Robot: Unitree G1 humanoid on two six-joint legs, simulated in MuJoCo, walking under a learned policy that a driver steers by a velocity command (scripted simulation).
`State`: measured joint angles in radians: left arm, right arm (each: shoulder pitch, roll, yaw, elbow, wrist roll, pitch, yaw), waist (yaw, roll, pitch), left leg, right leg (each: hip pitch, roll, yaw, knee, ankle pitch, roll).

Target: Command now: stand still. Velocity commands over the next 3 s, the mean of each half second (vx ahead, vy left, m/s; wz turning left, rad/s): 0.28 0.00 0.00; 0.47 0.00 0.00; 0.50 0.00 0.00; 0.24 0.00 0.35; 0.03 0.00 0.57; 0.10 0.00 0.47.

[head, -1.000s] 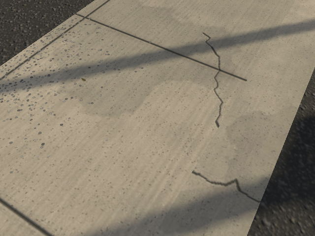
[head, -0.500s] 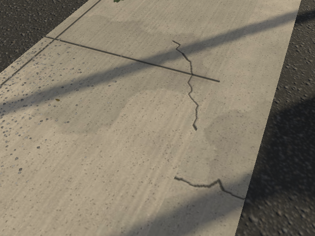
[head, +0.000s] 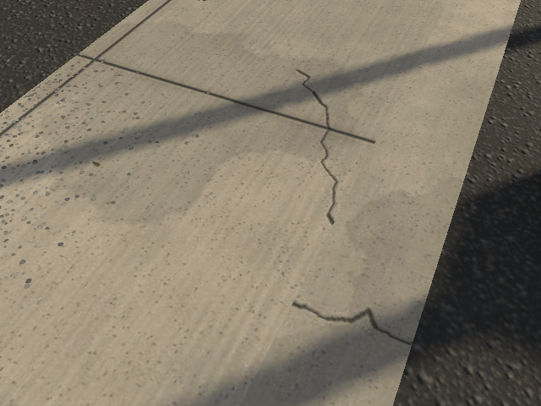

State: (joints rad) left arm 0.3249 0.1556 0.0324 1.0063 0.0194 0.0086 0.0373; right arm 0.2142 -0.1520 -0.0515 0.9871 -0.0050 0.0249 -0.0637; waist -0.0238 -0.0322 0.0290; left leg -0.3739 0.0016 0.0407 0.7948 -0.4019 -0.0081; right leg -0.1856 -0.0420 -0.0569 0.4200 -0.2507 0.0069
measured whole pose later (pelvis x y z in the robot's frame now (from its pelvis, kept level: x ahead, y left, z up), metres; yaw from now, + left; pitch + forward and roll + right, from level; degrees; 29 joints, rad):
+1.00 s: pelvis +0.45 +0.03 +0.04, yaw +1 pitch +0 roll -2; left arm 0.28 0.24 0.05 0.98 0.01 -0.10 -0.04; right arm 0.15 -0.28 -0.05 0.91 0.02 -0.09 -0.02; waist 0.04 0.04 0.02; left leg -0.62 0.14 -0.06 1.13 -0.23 0.04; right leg -0.17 0.11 -0.07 0.29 -0.12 -0.10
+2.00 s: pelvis +0.92 +0.08 +0.03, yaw +14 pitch +2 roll +0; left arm 0.05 0.24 0.04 0.82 0.03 -0.03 0.03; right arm 0.23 -0.31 -0.09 0.83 0.02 0.04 -0.05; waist -0.02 0.03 0.05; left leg -0.55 0.03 -0.02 1.14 -0.46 -0.06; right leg -0.39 -0.02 -0.09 0.43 -0.08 -0.04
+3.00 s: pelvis +0.97 +0.14 +0.05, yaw +45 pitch +2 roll +1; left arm 0.27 0.27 0.06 0.83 -0.01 -0.04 0.02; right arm 0.23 -0.31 -0.07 0.66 0.01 0.00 -0.01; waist 0.05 0.02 -0.02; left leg -0.45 0.02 -0.03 0.82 -0.34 -0.04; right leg -0.15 -0.03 0.00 0.35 -0.23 -0.01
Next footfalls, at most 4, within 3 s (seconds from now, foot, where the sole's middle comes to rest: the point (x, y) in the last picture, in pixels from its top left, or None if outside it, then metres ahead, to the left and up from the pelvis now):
0.76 right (299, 401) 0.51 -0.04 -0.74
1.32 left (205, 294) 0.81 0.20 -0.74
1.80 right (272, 218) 1.08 0.00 -0.74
2.24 left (194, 257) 0.94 0.23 -0.74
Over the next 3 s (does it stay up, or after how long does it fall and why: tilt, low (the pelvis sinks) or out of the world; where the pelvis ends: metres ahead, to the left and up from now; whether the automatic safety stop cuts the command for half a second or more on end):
stays up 0.97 0.14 0.05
